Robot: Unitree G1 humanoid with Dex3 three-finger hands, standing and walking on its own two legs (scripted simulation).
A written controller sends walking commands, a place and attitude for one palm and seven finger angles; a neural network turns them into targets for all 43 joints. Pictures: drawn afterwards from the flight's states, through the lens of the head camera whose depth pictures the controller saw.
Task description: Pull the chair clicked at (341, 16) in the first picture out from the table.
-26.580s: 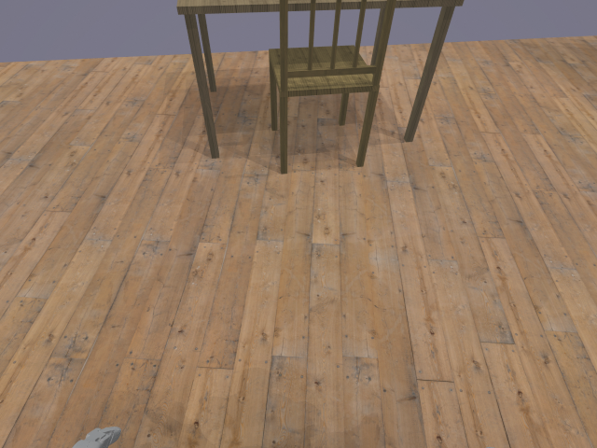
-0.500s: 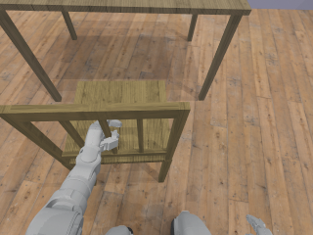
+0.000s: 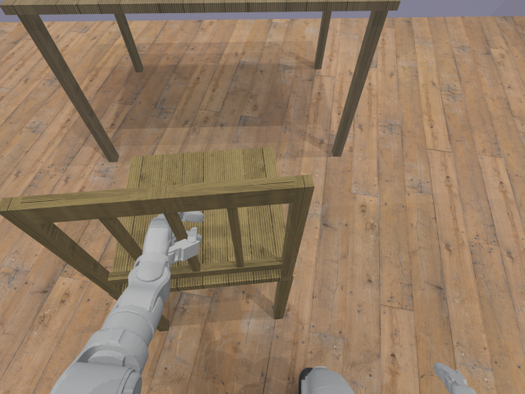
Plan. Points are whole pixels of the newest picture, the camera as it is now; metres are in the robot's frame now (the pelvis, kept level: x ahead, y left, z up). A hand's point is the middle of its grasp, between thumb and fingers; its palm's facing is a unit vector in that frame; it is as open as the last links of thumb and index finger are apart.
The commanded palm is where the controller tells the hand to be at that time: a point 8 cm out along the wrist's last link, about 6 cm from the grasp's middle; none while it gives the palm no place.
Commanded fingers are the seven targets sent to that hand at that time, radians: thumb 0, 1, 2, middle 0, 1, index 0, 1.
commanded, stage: stop walking, hand still on the chair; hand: left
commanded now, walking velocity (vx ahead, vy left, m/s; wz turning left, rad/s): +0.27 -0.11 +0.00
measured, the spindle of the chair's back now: (185, 243) +0.38 +0.14 -0.08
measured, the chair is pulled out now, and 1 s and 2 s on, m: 0.60 0.70 0.70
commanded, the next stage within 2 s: open the thumb and straighten the fingers in 0.76 s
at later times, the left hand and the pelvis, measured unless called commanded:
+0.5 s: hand (181, 300) +0.26 +0.13 -0.05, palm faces -0.06 -0.98 -0.18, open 4.9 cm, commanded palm +0.25 +0.18 -0.04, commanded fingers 0.00 0.90 0.90 -0.50 -1.45 -0.50 -1.45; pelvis -0.01 +0.02 +0.01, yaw -3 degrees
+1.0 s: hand (181, 297) +0.26 +0.13 -0.05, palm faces -0.03 -0.99 -0.13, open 5.4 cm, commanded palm +0.24 +0.18 -0.03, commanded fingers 0.00 -0.07 0.43 -0.50 -1.45 -0.50 -1.45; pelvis -0.02 +0.00 +0.01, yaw -1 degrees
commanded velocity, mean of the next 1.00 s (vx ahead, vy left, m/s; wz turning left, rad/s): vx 0.05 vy -0.01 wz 0.00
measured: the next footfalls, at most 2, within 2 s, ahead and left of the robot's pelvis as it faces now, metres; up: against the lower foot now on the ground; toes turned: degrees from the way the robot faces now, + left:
right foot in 0.14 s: +0.05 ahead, -0.13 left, +0.00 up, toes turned -3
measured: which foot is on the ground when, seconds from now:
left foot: down 0.00-1.00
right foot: down 0.00-0.00, up 0.02-0.12, down 0.14-1.00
